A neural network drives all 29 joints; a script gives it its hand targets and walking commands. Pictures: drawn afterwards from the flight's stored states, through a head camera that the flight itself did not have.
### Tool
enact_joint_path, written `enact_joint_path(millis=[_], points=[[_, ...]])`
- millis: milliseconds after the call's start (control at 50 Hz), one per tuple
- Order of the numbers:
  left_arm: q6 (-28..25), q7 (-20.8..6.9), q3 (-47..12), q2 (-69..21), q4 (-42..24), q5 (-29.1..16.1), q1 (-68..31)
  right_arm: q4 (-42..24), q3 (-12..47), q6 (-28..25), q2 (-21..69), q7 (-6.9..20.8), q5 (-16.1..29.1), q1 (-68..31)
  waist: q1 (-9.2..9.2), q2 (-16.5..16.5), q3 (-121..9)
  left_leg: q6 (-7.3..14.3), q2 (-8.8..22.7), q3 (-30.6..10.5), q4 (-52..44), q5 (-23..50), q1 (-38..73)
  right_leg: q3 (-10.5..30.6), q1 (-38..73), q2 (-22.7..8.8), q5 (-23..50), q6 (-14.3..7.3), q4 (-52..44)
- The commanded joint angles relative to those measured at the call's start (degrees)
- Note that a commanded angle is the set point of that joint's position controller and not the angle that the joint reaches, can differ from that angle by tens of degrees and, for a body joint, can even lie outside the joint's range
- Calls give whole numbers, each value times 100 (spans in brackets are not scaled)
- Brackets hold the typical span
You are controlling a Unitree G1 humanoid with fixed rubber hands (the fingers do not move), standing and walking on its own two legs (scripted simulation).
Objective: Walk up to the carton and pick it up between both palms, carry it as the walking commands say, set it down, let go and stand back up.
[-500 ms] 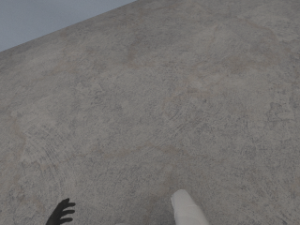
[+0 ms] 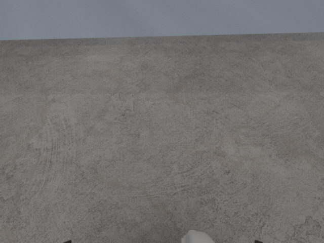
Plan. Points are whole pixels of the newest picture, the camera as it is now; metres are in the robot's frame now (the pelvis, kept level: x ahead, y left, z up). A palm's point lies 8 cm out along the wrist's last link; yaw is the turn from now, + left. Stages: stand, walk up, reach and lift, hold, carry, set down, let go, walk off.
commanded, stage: walk up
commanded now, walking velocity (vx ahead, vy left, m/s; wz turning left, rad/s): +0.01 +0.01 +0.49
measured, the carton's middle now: out of the picture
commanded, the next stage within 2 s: none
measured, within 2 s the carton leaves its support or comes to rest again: neither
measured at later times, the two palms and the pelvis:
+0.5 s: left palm out of the picture -0.06 +0.13 -0.08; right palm out of the picture +0.13 -0.37 -0.10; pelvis -0.02 -0.15 +0.03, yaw +17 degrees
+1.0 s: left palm out of the picture -0.11 +0.11 -0.11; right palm out of the picture +0.13 -0.35 -0.09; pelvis -0.05 -0.15 +0.02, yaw +25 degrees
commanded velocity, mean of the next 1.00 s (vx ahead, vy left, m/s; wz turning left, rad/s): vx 0.01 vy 0.00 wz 0.50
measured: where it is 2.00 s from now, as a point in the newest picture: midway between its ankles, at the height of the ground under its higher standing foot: outside the picture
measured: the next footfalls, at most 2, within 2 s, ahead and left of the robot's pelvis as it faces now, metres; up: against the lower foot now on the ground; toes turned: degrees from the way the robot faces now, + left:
left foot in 0.14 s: +0.02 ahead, +0.08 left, -0.01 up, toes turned -1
right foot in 0.26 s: +0.08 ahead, -0.21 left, +0.00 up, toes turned +6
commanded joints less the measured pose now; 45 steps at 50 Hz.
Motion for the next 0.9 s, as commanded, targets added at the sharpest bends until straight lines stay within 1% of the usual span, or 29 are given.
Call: enact_joint_path(millis=[0, 40, 60, 80, 100, 120, 140, 160, 180, 200, 220, 240, 260, 280, 320, 360, 400, 420, 460, 480, 540, 640, 660, 680, 700, 720, 760, 800, 880], points=[[134, 80, 432, 1759, -161, -275, 75, 15, -745, 256, -455, 41, 45, 1207, -535, -1571, 56, 36, -845, 1066, 49, -519, 352, 1122, 802, -1124, 4826, 2495, -4294], [257, 96, 665, 1673, -98, -278, -464, 593, -818, 262, -601, 77, 202, 2202, -1015, -2742, -75, 257, -746, 1664, -2621, -716, 2440, -735, 215, -577, 7422, 3855, -3660], [325, 98, 820, 1731, -34, -420, -800, 665, -759, 143, -623, 60, 193, 2677, -1534, -1961, -695, 1017, -120, 1986, -4548, 421, 3517, -1826, -201, 274, 6449, 4025, -1103], [331, 82, 680, 1123, 132, -383, 59, 472, -749, 48, -534, 12, 169, 1465, -861, 2024, -774, 1468, 1590, -626, -3740, 2840, 2463, -665, -670, 110, -511, 1992, 2675], [268, 42, 479, 702, -34, 17, 914, -339, -593, -34, -190, 37, 123, -717, 274, 1595, -540, 1480, 1542, -1247, -3365, 3071, 1047, 719, -591, -231, -1090, 876, 2453], [266, 1, 499, 1024, -153, 34, 935, -808, -571, -27, -405, 96, 219, -1461, 287, 1014, -719, 1549, 1788, -809, -3223, 2888, 565, 1066, -182, -258, -1165, 372, 2449], [202, -64, 454, 883, -330, -8, 520, -671, -511, -5, -394, 144, 223, -1113, 141, 508, -605, 1271, 1508, -319, -3041, 2602, 670, 926, -327, -306, -898, 47, 1906], [230, -137, 402, 771, -467, -27, -111, -535, -595, -26, -682, 145, 87, -662, -140, 1311, -180, 1127, 1471, -815, -3591, 1768, 62, 441, 266, -301, -752, -4, 241], [202, -137, 290, 767, -280, -61, 262, -400, -612, 39, -733, 164, -23, -983, 45, 1985, 130, 989, 1076, -677, -3413, 1706, -419, 431, 1012, -227, -623, -36, -1099], [148, -89, 270, 827, -29, -1, 695, -459, -521, 96, -689, 213, 26, -1033, 261, 1676, 117, 816, 866, -456, -2643, 2558, -395, -70, 1693, -37, 80, 102, -2201], [115, -71, 378, 1169, 247, 32, 1277, -528, -511, 128, -572, 217, 10, -1035, 530, 565, -38, 634, 211, -208, -1581, 1608, -1307, 124, 2713, -432, 949, 239, -2722], [88, -94, 508, 1867, 250, 40, 1550, -706, -410, 133, -160, 226, -64, -733, 494, -1428, -365, 326, -803, 404, -439, -258, -2196, 1143, 2882, -1738, 1167, 201, -3138], [161, -73, 524, 2237, 62, -6, 1423, -718, -481, 279, -204, 199, 31, -755, 529, -2105, 27, 267, -967, 256, 553, -986, -1978, 1964, 1386, -2455, 330, 374, -3767], [205, 5, 485, 2177, -130, 104, 923, -623, -438, 388, -185, 236, 45, -948, 478, -1848, 803, 273, -818, 111, 887, -518, -1399, 2652, 51, -2260, -1553, 617, -4740], [201, 88, 392, 1664, -139, 147, 200, -308, -583, 403, -455, 379, 77, -427, -82, -1198, 1008, 277, -352, 165, 796, 343, -1016, 1696, -104, -1822, -1078, 435, -4167], [135, 171, 448, 1459, -139, 177, 494, -288, -583, 394, -466, 429, 140, -530, 56, -790, 651, 218, -423, 476, 576, 475, -953, 1310, 727, -1714, 508, 295, -3716], [105, 192, 470, 1404, -88, 159, 633, -199, -572, 396, -341, 446, 136, -291, -7, -799, 136, 342, -465, 737, 283, 456, -375, 902, 915, -1601, 205, 592, -3904], [41, 90, 603, 1217, -108, -53, 226, -673, -479, 216, -232, 499, 94, -351, -127, -1161, 184, 493, -361, 1043, -22, 354, -994, 939, 1219, -1880, 696, -654, -3576], [-15, 9, 587, 1335, 7, 0, 688, -913, -422, 175, -205, 529, 76, -955, 78, -1008, -102, 602, -235, 979, -131, 121, -1220, 1055, 1721, -2161, 1851, -1190, -3329], [9, -8, 588, 1326, 32, 49, 760, -881, -416, 221, -205, 537, 92, -1024, 161, -800, -228, 656, -327, 1117, -15, 97, -1105, 1092, 1635, -2185, 1187, -1156, -3509], [15, -2, 577, 1336, 39, 60, 389, -736, -411, 205, -248, 599, 39, -727, -48, -1242, -68, 612, -96, 1168, -423, 162, -874, 911, 1386, -2320, 705, -1277, -3514], [70, -40, 575, 1135, -8, 121, 161, -457, -461, 89, -236, 582, 3, -69, -282, -460, -922, 624, -129, 1525, -2712, 1234, 329, -201, 1197, -1957, 651, -848, -2301], [82, -74, 563, 1055, 4, 22, 301, -421, -544, 33, -359, 551, -15, 87, -377, -334, -900, 688, 203, 847, -3106, 1671, 573, -348, 925, -1803, 429, -599, -1800], [88, -113, 439, 735, -81, 15, 140, -313, -654, 35, -745, 519, -128, 281, -506, 1353, -820, 990, 1079, -833, -3401, 1451, 851, -653, -290, -1319, -1039, -363, -507], [280, -126, 417, 549, -350, 42, -329, -481, -708, 51, -1031, 464, -198, 219, -617, 2152, -121, 1412, 1718, -2648, -4208, 121, 26, -438, -1183, -323, -1349, -142, 690], [341, -131, 435, 716, -331, 109, -752, -548, -787, 36, -1570, 372, -157, 116, -692, 1541, 370, 1754, 1957, -2953, -4459, 172, -1051, 101, -844, -146, -1127, -217, 1634], [357, -182, 480, 779, -103, 68, -296, -727, -719, 65, -1183, 319, -24, -574, -155, 859, 345, 1372, 1367, -2161, -4353, -80, -1175, 343, -557, -233, -406, -345, 1885], [349, -179, 464, 632, -45, 168, -302, -801, -652, 68, -912, 292, -29, -462, -185, 752, -56, 1326, 1280, -1986, -3887, 1538, -348, 330, -721, -179, -509, -268, 1618], [342, -86, 469, 680, -149, 107, -280, -695, -741, 8, -1123, 310, -69, -296, -239, 977, -400, 1266, 1252, -1959, -3518, 2643, 55, 435, -490, -123, -545, -273, 1029]])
